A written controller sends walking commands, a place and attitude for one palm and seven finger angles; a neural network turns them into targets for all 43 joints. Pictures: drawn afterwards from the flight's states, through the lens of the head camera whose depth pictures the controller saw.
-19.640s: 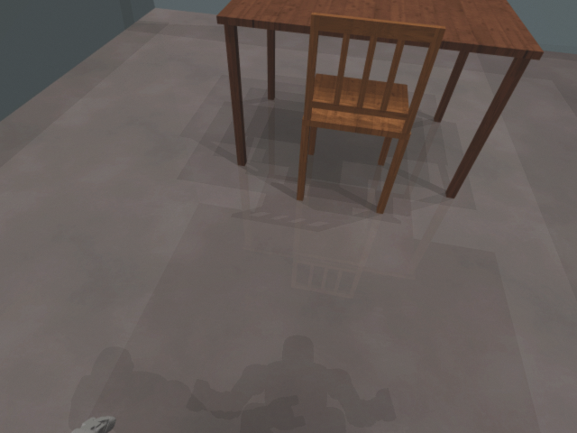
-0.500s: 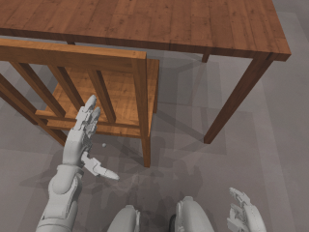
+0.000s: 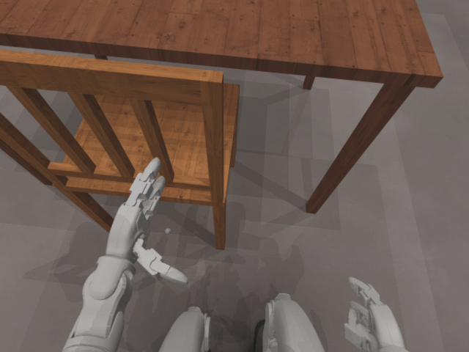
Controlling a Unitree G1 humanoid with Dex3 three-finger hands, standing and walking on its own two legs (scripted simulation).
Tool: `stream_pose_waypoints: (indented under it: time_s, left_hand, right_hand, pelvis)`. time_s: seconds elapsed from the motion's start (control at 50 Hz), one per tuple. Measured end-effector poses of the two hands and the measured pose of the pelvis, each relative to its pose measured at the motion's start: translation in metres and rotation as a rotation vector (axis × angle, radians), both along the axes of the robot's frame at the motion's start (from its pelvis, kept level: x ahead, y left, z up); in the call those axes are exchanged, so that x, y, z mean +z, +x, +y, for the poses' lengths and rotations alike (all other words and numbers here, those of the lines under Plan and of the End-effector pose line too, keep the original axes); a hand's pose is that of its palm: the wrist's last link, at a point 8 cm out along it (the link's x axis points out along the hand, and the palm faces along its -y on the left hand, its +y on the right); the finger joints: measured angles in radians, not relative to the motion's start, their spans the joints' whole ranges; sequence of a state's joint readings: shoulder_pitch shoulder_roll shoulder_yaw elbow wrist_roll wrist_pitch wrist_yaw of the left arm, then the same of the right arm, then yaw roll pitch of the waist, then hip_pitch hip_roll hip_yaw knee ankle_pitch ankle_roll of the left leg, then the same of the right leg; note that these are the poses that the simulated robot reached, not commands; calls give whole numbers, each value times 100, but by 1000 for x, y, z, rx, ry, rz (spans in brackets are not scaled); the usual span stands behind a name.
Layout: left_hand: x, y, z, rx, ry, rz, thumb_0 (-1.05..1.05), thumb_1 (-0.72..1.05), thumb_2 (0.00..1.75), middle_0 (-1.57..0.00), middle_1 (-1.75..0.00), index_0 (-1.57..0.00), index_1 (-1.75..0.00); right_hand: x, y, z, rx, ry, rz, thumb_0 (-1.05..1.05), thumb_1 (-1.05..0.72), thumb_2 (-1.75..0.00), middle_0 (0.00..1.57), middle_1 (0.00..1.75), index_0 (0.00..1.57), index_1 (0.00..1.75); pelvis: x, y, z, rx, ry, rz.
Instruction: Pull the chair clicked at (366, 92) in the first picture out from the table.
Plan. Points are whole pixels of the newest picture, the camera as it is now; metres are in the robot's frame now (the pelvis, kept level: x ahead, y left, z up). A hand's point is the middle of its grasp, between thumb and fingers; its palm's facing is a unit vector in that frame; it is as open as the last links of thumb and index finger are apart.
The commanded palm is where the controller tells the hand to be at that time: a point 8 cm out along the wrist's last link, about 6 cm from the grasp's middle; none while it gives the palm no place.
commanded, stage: aim the fingers beside a spindle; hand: left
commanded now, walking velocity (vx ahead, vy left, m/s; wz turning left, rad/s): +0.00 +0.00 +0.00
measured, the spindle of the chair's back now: (108, 140) +0.47 +0.24 +0.02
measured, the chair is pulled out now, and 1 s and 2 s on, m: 0.00 0.00 0.00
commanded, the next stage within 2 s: none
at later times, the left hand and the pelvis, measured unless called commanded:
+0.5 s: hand (148, 214) +0.32 +0.14 +0.04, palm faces -0.06 -1.00 -0.08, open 16.9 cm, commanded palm +0.30 +0.18 +0.02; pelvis +0.00 +0.01 +0.00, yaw +0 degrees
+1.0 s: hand (167, 234) +0.30 +0.12 +0.01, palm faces -0.18 -0.98 +0.01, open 16.9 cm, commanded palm +0.30 +0.19 +0.03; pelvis +0.00 +0.00 +0.00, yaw +0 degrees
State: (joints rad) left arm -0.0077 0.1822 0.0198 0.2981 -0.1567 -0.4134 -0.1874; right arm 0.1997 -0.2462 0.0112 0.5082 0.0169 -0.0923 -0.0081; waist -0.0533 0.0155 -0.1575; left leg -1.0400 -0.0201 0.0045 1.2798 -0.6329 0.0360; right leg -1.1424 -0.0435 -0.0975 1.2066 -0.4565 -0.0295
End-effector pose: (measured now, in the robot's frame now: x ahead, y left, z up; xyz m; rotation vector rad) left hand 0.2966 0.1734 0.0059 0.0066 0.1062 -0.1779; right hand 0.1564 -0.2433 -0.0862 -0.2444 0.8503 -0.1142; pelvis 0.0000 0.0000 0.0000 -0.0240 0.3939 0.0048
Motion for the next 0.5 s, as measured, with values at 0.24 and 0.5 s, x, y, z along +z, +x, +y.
stream_pose_waypoints:
  time_s: [0.24, 0.5]
  left_hand:
    - [6, 16, 19, 40, 21, 5, -1, -50, 30, -5, -8, -6, -8]
    - [36, 9, 23, 111, 63, -164, -1, -50, 30, -6, -8, -6, -8]
  right_hand:
    - [-6, -2, 11, 12, 43, 37, 1, -91, -89, 20, 30, 21, 30]
    - [-5, 1, 14, 27, 40, 33, 1, -91, -89, 20, 30, 21, 30]
  pelvis:
    - [1, 2, 5, 3, -4, 5]
    - [2, 3, 5, 3, -1, -9]
